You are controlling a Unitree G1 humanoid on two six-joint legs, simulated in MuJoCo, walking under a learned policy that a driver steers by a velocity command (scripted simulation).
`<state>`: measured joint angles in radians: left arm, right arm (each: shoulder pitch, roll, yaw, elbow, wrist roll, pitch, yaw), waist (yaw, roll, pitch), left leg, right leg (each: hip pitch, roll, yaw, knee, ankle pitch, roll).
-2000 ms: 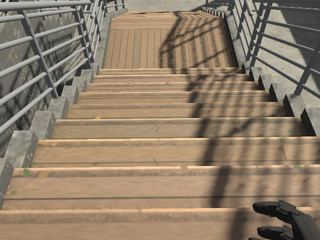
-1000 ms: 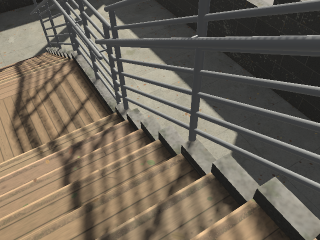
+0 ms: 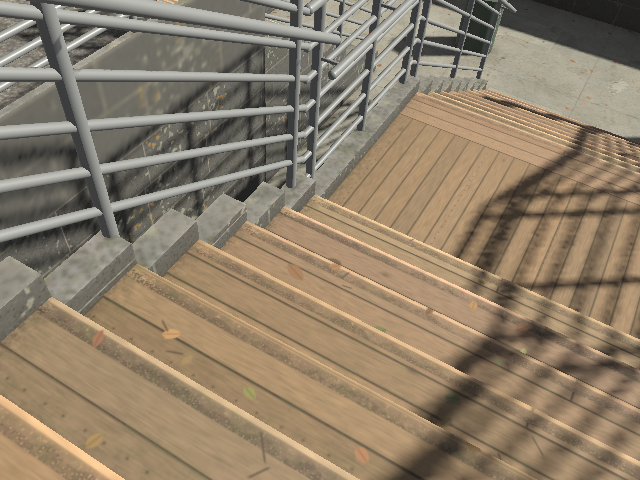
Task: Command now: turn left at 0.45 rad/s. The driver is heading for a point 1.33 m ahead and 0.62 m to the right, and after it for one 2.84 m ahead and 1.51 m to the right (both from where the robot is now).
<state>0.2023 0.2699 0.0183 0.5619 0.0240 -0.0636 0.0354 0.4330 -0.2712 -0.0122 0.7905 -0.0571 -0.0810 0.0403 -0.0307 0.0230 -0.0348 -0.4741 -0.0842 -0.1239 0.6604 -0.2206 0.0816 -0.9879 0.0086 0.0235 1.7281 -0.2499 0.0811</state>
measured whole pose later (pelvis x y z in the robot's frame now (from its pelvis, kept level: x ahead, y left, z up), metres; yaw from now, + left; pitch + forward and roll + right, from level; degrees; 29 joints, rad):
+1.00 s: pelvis +0.06 -0.13 -0.01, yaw -42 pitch +5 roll +3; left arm 0.42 0.23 0.02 0.78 0.06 -0.10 -0.02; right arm 0.13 -0.20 0.00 0.60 -0.07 -0.03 -0.03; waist 0.04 -0.04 -0.05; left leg -0.72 -0.05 -0.06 1.36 -0.41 -0.14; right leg -0.43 0.26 0.41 0.81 -0.38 -0.07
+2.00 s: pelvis +0.09 -0.12 +0.01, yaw -7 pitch +0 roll +1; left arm 0.45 0.25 0.03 0.84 0.02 -0.07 0.00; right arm 0.15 -0.25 -0.06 0.78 -0.01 0.06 0.06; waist 0.04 0.02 -0.01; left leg -0.83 0.05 -0.07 1.21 0.11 0.05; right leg -0.05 -0.02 -0.28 0.45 -0.42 -0.05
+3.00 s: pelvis +0.77 -0.08 -0.37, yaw -30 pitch -3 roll +1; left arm 0.34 0.23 0.05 0.99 0.01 0.00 -0.01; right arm 0.18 -0.16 -0.03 0.90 -0.06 -0.05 -0.05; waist 0.00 0.00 0.07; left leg -0.73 0.10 -0.08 1.77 -0.52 -0.02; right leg -0.35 0.17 -0.06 0.82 -0.43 -0.20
